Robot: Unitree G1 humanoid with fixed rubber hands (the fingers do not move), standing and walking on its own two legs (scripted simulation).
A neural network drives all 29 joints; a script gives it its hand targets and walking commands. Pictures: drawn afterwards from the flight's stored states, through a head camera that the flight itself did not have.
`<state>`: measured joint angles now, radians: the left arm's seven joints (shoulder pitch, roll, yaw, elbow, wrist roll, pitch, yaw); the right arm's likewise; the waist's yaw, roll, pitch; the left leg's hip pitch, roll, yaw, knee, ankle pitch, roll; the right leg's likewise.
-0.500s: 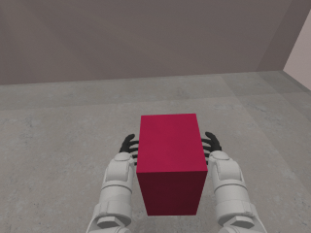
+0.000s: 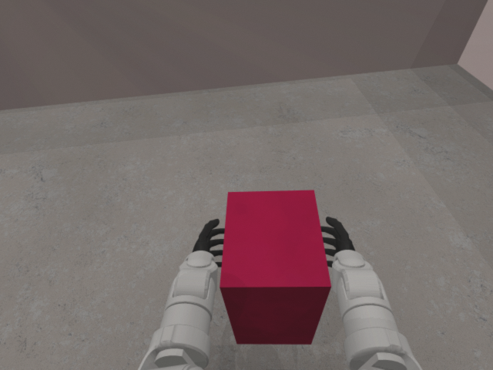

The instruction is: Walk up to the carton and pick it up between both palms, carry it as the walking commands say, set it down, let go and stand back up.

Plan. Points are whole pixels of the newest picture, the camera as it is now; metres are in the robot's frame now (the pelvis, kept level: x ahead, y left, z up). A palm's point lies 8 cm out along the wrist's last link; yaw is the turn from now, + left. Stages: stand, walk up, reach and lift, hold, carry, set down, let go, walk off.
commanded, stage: set down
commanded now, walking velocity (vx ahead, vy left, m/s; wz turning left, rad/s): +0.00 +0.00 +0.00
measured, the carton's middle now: (272, 273) +0.32 -0.01 -0.07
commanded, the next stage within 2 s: none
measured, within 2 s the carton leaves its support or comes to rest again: neither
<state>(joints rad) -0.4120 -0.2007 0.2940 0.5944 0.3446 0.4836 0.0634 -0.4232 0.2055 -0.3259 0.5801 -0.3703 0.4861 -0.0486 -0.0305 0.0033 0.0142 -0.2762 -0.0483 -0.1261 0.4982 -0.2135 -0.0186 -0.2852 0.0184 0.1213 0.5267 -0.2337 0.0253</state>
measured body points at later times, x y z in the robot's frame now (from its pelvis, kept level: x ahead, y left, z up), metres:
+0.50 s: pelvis -0.04 -0.01 -0.05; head +0.10 +0.00 +0.38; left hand +0.34 +0.11 -0.11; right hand +0.33 -0.14 -0.10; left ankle +0.03 +0.13 -0.74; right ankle +0.03 -0.14 -0.74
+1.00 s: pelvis -0.03 +0.01 -0.12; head +0.16 +0.01 +0.29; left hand +0.37 +0.11 -0.20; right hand +0.36 -0.14 -0.20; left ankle +0.03 +0.13 -0.74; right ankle +0.03 -0.14 -0.74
